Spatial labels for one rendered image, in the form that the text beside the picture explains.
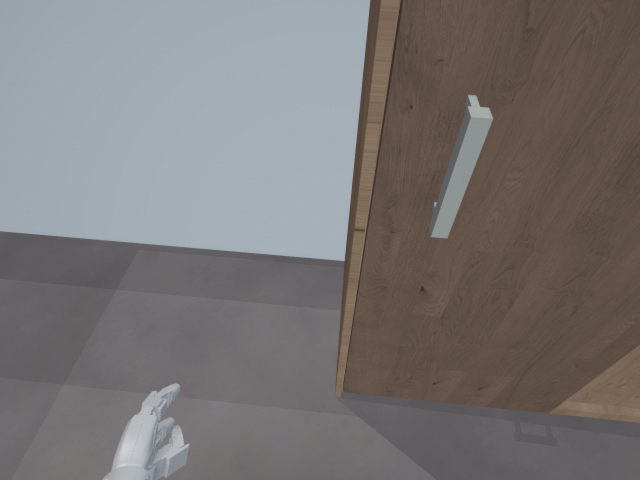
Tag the handle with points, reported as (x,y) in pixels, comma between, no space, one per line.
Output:
(471,137)

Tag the wardrobe door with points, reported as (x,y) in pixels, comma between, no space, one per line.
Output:
(536,290)
(618,386)

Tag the robot left hand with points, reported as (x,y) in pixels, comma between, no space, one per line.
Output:
(143,434)

